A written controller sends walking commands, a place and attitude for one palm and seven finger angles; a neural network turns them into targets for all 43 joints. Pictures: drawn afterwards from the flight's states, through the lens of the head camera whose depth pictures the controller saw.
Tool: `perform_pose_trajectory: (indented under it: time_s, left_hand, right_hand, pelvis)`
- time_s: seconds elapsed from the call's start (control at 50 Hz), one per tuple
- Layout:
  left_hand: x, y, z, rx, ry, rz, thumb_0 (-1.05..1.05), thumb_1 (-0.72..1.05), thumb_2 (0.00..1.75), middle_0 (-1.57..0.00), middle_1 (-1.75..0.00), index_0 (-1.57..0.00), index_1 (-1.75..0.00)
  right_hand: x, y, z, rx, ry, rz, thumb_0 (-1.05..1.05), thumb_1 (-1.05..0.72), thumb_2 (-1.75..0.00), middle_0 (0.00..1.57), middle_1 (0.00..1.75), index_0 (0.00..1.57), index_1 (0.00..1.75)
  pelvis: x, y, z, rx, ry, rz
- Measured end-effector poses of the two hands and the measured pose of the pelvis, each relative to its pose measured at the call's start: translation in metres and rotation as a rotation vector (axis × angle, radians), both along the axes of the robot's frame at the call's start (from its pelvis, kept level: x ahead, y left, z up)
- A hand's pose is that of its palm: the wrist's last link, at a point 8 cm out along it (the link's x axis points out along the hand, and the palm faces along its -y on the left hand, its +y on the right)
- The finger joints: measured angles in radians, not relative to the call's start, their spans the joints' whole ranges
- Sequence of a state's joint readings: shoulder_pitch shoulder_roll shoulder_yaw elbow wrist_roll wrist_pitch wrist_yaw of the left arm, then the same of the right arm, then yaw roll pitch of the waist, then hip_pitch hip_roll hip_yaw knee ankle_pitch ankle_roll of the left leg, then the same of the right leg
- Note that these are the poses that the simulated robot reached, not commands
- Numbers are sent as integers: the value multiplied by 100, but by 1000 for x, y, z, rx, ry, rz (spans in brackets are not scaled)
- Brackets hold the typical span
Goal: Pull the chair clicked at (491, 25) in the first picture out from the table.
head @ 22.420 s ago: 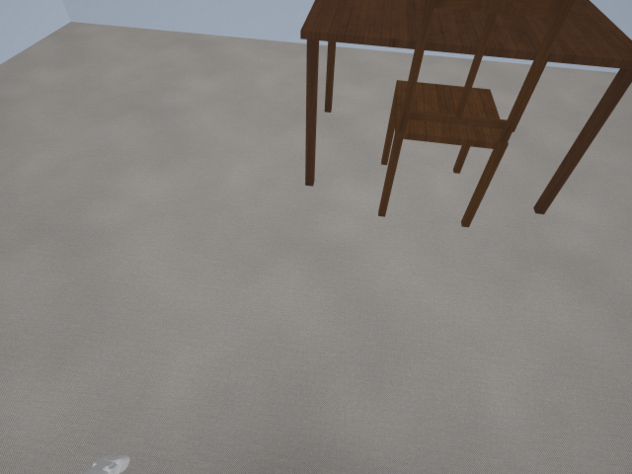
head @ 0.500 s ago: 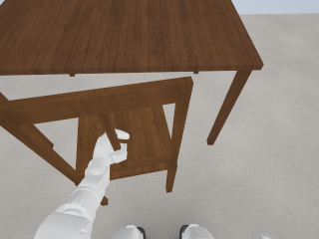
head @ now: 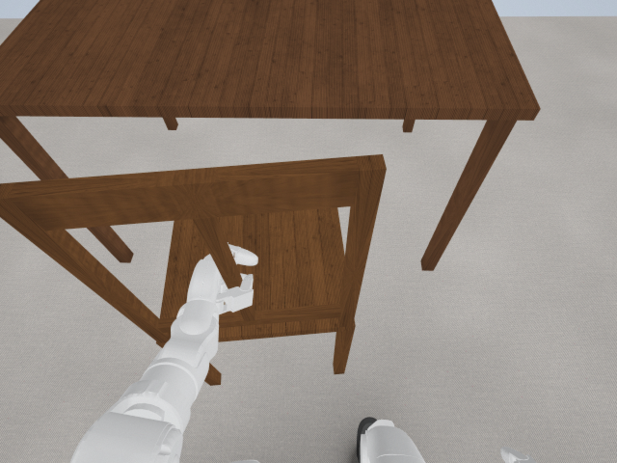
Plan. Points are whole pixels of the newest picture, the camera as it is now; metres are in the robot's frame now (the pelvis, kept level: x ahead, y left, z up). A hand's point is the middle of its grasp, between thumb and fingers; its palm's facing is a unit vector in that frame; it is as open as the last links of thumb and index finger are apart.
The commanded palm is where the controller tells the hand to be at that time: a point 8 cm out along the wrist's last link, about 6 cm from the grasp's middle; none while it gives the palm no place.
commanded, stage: step backward, pulling the chair out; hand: left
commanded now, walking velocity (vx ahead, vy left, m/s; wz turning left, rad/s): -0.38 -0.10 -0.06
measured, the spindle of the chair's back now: (232, 276) +0.38 +0.12 -0.05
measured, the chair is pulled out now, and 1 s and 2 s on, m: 0.24 0.38 0.67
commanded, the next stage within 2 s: stop walking, hand still on the chair in 1.52 s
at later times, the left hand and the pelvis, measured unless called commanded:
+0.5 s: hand (241, 316) +0.32 +0.10 -0.06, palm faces -0.04 -0.98 -0.18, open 5.3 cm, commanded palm +0.31 +0.15 -0.05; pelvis -0.07 +0.00 +0.00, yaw -1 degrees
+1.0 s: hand (231, 391) +0.21 +0.11 -0.06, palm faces -0.10 -0.98 -0.17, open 5.3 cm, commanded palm +0.22 +0.16 -0.05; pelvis -0.16 +0.02 +0.01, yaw -2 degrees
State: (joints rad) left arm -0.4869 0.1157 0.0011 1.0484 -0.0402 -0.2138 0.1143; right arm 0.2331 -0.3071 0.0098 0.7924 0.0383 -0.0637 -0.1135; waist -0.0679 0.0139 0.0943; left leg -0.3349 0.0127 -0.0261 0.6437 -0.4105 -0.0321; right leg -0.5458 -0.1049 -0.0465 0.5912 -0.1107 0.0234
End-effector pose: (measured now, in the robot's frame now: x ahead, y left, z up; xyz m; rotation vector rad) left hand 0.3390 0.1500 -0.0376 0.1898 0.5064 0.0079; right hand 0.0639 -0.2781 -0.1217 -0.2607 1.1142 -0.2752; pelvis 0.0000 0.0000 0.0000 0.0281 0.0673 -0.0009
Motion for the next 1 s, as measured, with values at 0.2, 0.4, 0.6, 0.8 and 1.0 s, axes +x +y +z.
perform_pose_trajectory:
  time_s: [0.2, 0.4, 0.6, 0.8, 1.0]
  left_hand:
    - [-7, 5, 0, 5, -6, -14, 5, 67, 82, -32, -123, -50, -145]
    - [-23, 1, 1, 1, 5, 28, 6, 68, 82, -33, -121, -50, -145]
    - [-58, 4, 1, -3, 9, 16, 5, 69, 81, -31, -123, -50, -145]
    - [-86, -1, 3, 0, 32, 21, 6, 69, 79, -31, -120, -50, -145]
    - [-138, 9, 2, -14, 22, -58, 5, 70, 77, -28, -124, -50, -145]
  right_hand:
    - [-11, 19, -3, 33, -19, -28, 1, -91, -90, 20, 30, 20, 30]
    - [-44, 14, -14, 54, 11, -24, 1, -91, -89, 21, 30, 20, 30]
    - [-86, 7, -2, 30, 60, -28, 1, -91, -90, 21, 30, 20, 30]
    - [-105, -3, 0, 11, 30, -16, 1, -91, -90, 21, 30, 20, 30]
    - [-142, 25, 17, -22, -27, -30, 1, -91, -90, 20, 30, 20, 30]
  pelvis:
    - [-17, -3, -4, 8, -33, -48]
    - [-52, -5, -4, -12, -11, 2]
    - [-69, -9, 1, -12, -4, -29]
    - [-114, -6, 7, -15, -5, 4]
    - [-160, 19, 7, -3, -21, -30]
